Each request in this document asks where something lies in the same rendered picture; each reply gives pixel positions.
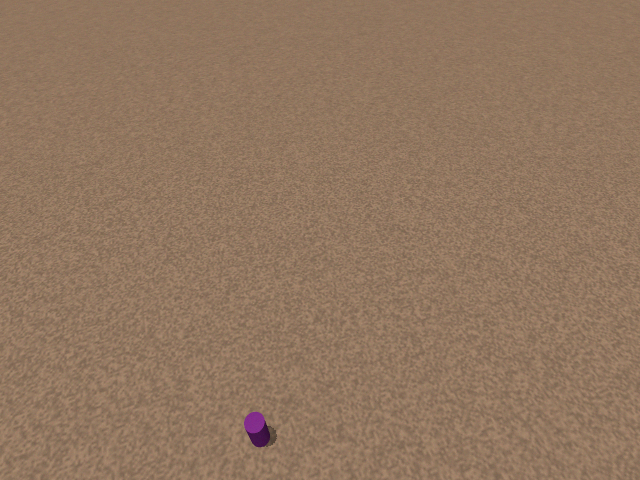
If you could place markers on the can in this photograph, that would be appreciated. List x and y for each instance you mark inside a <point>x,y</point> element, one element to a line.
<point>257,429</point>

